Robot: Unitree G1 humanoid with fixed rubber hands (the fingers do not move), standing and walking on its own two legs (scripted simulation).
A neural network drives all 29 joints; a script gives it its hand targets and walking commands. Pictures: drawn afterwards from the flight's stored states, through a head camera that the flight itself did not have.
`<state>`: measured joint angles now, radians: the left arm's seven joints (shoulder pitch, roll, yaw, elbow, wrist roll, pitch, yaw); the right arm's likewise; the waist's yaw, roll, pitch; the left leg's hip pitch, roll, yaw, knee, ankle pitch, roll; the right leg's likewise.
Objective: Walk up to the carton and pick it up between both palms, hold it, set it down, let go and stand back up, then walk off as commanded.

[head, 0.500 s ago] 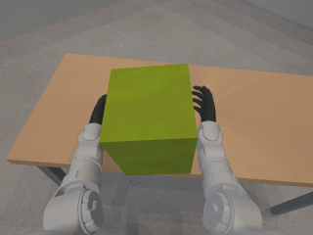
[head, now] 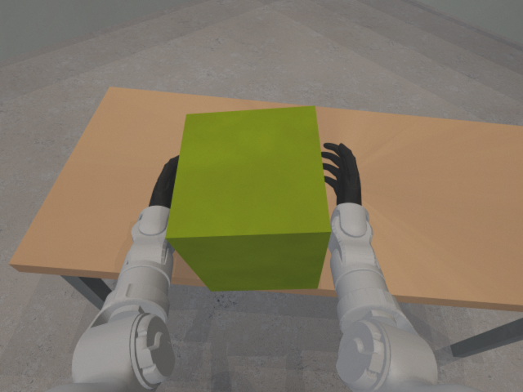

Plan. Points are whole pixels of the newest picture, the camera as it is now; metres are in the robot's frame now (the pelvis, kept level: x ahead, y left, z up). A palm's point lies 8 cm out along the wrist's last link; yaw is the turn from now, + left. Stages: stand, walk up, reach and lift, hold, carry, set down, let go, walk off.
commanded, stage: set down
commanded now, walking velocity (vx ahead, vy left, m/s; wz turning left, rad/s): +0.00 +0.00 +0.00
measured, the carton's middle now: (257, 208) +0.39 +0.00 +0.02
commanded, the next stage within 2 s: none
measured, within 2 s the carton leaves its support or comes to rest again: rests again in 0.76 s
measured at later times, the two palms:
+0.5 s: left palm (166, 203) +0.39 +0.15 +0.03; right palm (347, 196) +0.38 -0.14 +0.07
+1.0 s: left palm (167, 211) +0.40 +0.16 -0.01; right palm (341, 222) +0.38 -0.15 +0.00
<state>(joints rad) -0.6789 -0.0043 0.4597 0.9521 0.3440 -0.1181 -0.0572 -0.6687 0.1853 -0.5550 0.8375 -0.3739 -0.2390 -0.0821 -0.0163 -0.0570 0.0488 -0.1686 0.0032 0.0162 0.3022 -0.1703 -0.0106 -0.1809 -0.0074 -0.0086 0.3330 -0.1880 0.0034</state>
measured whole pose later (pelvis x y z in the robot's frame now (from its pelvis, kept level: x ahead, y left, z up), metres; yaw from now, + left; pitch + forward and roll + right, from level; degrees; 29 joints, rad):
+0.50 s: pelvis +0.00 +0.00 +0.00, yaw +0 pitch +3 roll +0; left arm -0.69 -0.02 0.52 0.96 0.38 -0.14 -0.07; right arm -0.67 0.19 -0.58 0.84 -0.39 -0.24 -0.07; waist -0.02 -0.06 0.05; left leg -0.18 0.00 0.02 0.30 -0.17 -0.01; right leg -0.19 -0.01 -0.01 0.33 -0.19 0.00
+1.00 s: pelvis +0.00 +0.01 -0.01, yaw -1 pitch +15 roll -2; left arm -0.77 0.06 0.35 1.25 0.13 -0.32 0.09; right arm -0.67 0.01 -0.29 1.11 -0.11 -0.34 -0.12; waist -0.02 0.00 -0.10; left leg -0.51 0.04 0.02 0.46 -0.21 -0.01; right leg -0.46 0.03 -0.01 0.34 -0.15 0.00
